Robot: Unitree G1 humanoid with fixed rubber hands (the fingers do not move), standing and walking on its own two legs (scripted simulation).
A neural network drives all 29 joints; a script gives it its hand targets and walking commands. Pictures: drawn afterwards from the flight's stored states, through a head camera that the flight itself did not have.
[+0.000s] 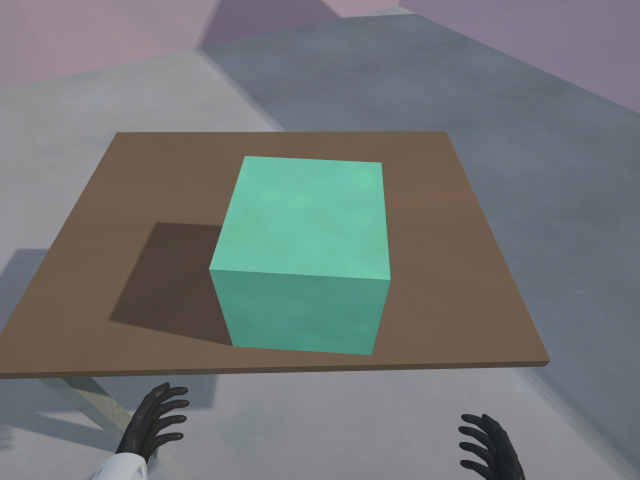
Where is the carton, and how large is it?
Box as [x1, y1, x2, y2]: [209, 156, 390, 354]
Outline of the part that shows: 245,156 209,267 211,277 233,345 370,354 390,280 381,164 377,162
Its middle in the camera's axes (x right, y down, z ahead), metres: -0.02 +0.02 +0.63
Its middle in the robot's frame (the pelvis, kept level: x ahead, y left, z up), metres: +0.45 +0.05 -0.01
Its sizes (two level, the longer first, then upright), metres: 0.238 0.225 0.204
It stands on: a table, 0.67 m high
